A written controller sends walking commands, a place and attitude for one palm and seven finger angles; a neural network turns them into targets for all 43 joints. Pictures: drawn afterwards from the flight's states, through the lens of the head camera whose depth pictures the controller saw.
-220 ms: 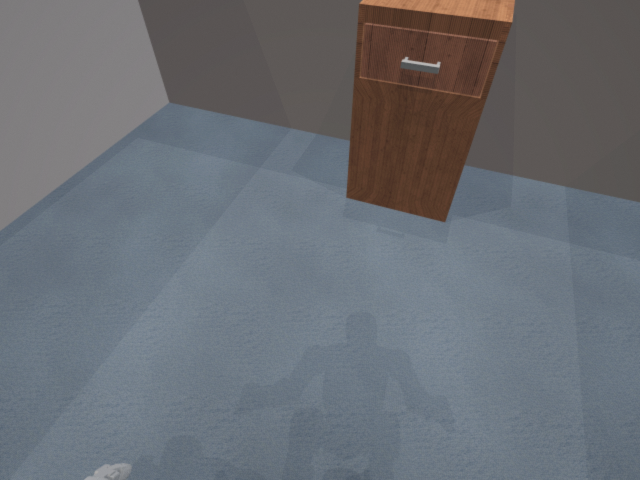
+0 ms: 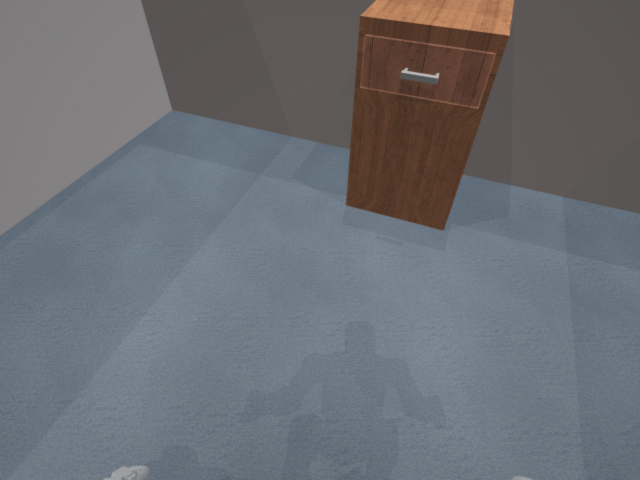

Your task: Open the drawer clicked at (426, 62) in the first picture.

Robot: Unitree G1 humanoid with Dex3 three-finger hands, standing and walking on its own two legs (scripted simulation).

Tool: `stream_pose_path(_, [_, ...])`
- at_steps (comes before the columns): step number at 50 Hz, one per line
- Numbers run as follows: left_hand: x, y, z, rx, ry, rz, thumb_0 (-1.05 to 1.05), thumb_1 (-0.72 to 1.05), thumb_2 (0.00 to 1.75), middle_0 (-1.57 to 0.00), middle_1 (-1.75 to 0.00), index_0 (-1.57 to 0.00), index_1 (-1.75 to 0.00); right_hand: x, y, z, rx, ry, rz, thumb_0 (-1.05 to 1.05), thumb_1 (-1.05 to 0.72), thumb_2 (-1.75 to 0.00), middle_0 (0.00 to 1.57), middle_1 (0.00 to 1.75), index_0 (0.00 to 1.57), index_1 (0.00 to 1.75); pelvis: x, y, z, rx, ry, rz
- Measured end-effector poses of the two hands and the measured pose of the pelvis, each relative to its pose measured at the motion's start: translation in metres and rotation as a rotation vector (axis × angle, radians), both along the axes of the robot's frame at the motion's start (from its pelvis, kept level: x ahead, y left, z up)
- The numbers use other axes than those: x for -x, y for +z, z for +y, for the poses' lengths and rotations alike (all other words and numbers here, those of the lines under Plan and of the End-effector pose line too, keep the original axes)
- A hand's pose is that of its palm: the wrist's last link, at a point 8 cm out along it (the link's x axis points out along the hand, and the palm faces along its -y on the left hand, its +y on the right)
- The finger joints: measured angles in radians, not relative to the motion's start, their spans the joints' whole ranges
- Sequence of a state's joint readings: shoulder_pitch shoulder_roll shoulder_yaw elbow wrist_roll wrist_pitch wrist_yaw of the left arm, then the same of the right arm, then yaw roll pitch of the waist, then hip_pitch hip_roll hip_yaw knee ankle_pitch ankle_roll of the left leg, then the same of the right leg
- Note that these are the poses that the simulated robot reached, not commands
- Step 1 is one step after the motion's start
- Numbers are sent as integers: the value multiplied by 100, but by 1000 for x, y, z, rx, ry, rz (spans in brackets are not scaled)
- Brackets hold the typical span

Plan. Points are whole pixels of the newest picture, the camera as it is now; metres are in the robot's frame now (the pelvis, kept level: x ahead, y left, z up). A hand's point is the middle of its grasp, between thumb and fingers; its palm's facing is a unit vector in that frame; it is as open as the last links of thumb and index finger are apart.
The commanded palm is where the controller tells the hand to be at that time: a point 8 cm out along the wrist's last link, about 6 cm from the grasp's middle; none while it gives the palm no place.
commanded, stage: stand and wait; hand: left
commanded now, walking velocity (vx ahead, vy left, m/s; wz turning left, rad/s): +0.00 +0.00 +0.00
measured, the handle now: (420, 75) +1.38 -0.27 -0.08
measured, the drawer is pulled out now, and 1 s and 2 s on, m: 0.00 0.00 0.00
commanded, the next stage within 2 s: look at it before walking up in 0.60 s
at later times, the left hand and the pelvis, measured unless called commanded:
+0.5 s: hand out of the picture +0.05 +0.25 -0.15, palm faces -0.04 -0.94 -0.34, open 7.4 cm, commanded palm none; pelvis -0.02 +0.00 +0.00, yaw +0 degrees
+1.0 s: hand out of the picture +0.06 +0.24 -0.15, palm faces -0.04 -0.94 -0.34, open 7.4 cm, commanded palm none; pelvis -0.02 +0.00 +0.01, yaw +0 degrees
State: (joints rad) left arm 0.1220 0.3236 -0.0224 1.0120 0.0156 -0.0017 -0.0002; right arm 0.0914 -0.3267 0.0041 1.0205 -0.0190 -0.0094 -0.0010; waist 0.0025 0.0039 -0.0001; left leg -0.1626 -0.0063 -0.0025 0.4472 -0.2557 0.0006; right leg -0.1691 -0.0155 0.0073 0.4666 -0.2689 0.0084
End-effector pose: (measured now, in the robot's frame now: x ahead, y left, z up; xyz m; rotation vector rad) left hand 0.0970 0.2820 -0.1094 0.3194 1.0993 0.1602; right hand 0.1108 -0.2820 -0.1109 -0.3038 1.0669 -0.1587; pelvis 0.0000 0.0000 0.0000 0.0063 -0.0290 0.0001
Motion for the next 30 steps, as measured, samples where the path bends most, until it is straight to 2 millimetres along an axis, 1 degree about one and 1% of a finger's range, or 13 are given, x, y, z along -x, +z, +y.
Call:
stream_pose_path(5, [14, -3, -2, 7, 12, 28, 1, 90, 90, -21, -30, -21, -30, 10, -1, -3, 4, -9, 25, 1, -90, -90, 20, 30, 20, 30, 3, 1, -2, 1, 1, -3])
stream_pose_path(13, [39, -6, 2, -2, 32, 93, 1, 90, 90, -21, -30, -21, -30, 38, -4, -12, 18, -31, 101, 1, -90, -90, 20, 30, 20, 30, 10, 3, -4, 3, 2, -4])
stream_pose_path(17, [49, -7, 5, -8, 39, 118, 1, 90, 90, -21, -30, -21, -30, 52, -5, -16, 23, -43, 134, 1, -90, -90, 20, 30, 20, 30, 12, 3, -4, 4, 2, -4])
stream_pose_path(23, [54, -6, 8, -14, 41, 128, 1, 90, 90, -21, -30, -20, -30, 64, -6, -17, 24, -53, 160, 1, -90, -90, 20, 30, 20, 30, 15, 4, -4, 5, 1, -7])
stream_pose_path(30, [51, -5, 8, -14, 33, 115, 1, 90, 90, -21, -30, -20, -30, 66, -7, -15, 17, -55, 155, 1, -90, -90, 20, 30, 20, 30, 17, 4, -3, 4, -1, -8])
